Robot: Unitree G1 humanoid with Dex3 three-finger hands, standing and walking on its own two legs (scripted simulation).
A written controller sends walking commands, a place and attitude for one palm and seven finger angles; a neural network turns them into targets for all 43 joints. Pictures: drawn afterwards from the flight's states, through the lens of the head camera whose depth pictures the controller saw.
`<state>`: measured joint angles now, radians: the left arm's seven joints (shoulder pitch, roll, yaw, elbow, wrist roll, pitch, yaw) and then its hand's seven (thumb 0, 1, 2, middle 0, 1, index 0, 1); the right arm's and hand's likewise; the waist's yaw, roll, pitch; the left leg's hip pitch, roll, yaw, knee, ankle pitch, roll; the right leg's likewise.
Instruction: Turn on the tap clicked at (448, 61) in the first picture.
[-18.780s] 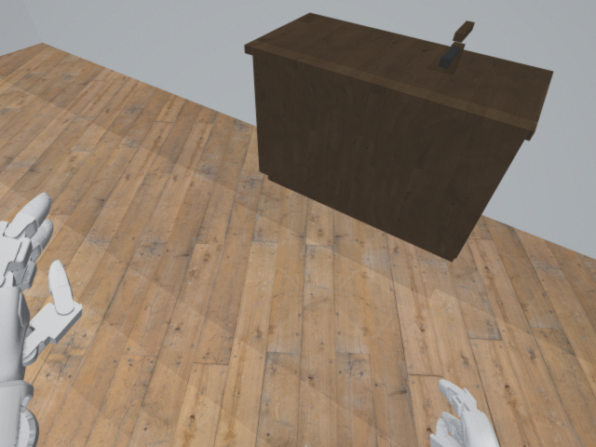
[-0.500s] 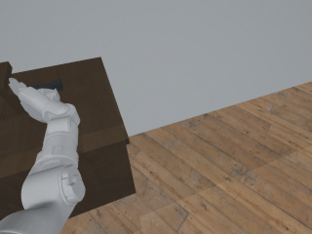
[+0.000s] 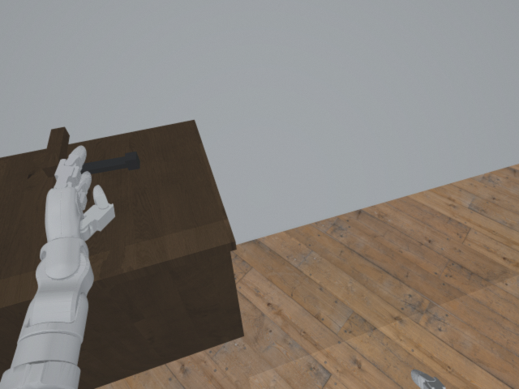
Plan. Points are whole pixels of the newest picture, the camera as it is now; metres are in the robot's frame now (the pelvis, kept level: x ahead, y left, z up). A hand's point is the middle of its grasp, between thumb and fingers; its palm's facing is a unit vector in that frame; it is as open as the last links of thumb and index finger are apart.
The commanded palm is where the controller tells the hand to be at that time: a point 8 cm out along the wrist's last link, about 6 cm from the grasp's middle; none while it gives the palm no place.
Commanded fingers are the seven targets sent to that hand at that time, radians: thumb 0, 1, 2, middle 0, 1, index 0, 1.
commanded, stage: draw the hand back beside the body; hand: left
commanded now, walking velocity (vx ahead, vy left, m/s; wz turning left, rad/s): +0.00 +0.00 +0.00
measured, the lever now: (132, 161) +0.57 +0.32 +0.03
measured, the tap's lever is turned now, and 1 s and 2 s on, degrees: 86 86 86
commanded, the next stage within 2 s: step back with the hand held close in 1.00 s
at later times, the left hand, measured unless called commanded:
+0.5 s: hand (76, 258) +0.24 +0.24 +0.15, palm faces +0.39 -0.88 -0.28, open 7.5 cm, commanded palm +0.19 +0.28 +0.16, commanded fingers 0.00 0.90 0.90 -0.20 -0.30 -0.20 -0.30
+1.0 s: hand (59, 297) +0.18 +0.23 +0.16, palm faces +0.42 -0.84 -0.33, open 7.4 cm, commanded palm +0.14 +0.27 +0.17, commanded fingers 0.00 0.90 0.90 -0.20 -0.30 -0.20 -0.30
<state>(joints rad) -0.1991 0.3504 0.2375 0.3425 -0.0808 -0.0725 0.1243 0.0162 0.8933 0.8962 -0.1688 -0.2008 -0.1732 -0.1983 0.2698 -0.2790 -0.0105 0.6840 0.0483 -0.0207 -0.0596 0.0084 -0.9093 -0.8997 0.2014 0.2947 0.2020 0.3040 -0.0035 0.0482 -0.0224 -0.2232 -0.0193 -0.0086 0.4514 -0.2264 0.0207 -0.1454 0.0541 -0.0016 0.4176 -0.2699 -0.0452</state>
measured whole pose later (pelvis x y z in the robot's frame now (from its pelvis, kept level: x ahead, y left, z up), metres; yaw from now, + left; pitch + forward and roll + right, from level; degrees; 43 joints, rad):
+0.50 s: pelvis +0.00 +0.00 +0.01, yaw +1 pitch -4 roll +0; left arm 0.21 0.31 0.24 -0.16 -0.09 -0.05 0.09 0.01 0.89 0.90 -0.20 -0.28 -0.20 -0.27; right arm 0.19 -0.22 0.03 0.65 0.02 -0.05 -0.05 0.01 -0.91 -0.90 0.20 0.30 0.21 0.30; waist 0.05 0.06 0.02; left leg -0.11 -0.03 -0.02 0.36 -0.18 0.02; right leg -0.03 0.04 -0.01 0.33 -0.23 -0.04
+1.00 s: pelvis -0.01 -0.01 +0.00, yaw +1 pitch -5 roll +0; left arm 0.44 0.30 0.26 -0.38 -0.09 -0.08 0.11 0.01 0.89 0.90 -0.21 -0.30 -0.21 -0.30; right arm 0.17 -0.23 0.00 0.65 0.01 -0.10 -0.07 0.01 -0.91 -0.90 0.20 0.29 0.20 0.30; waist 0.05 0.07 0.01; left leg -0.12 -0.01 -0.03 0.40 -0.20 0.01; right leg -0.03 0.06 -0.02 0.36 -0.24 -0.06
